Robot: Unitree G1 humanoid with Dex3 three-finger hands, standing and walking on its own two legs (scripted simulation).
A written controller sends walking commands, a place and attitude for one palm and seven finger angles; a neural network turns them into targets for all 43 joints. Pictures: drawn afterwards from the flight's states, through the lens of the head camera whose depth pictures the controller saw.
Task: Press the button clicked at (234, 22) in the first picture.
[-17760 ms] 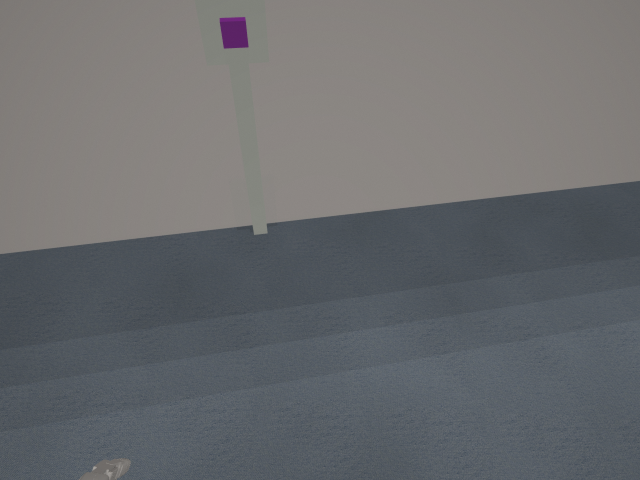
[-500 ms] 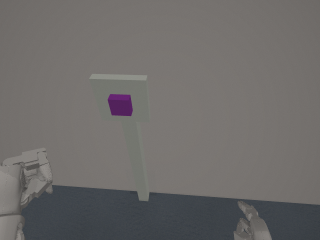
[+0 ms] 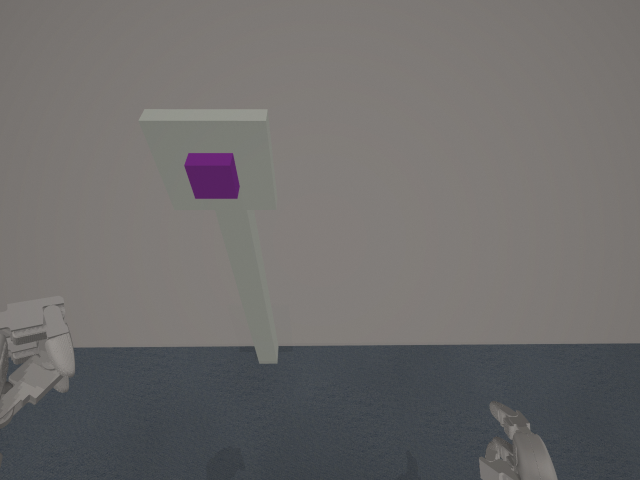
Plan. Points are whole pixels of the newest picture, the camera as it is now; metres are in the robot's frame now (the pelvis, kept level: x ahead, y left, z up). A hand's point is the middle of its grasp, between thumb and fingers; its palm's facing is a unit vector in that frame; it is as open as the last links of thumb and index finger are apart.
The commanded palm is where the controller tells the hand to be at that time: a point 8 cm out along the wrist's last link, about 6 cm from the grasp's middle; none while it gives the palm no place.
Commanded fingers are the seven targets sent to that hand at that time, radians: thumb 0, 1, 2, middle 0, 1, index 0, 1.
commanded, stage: step back with the hand held close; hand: left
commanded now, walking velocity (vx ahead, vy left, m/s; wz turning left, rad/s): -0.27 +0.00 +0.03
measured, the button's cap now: (214, 175) +0.53 +0.20 +0.07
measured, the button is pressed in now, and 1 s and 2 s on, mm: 0 0 0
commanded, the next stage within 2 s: stop stepping back and stand still in 0.78 s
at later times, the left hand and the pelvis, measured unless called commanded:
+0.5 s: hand out of the picture +0.14 +0.27 +0.17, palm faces +0.39 -0.80 -0.45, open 3.1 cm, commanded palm +0.06 +0.31 +0.18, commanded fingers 0.00 0.90 0.90 -1.30 -1.50 -1.30 -1.50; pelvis -0.05 +0.02 +0.00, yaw +3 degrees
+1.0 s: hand out of the picture +0.02 +0.23 +0.17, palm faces +0.32 -0.80 -0.50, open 3.0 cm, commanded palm -0.02 +0.26 +0.18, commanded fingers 0.00 0.90 0.90 -1.30 -1.50 -1.30 -1.50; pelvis -0.17 -0.01 +0.00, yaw -3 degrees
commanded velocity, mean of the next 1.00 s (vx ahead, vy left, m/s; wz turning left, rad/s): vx -0.25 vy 0.02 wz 0.02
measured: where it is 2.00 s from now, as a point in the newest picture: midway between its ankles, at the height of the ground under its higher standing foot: outside the picture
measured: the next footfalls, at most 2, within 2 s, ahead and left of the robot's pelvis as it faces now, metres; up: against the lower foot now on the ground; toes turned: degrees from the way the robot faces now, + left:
right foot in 0.78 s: -0.20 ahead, -0.10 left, +0.00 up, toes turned -3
left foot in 1.06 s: -0.15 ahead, +0.10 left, +0.00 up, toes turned +1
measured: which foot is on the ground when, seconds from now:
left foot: down 0.00-0.84, up 0.86-1.00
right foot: down 0.00-0.38, up 0.40-0.76, down 0.78-1.00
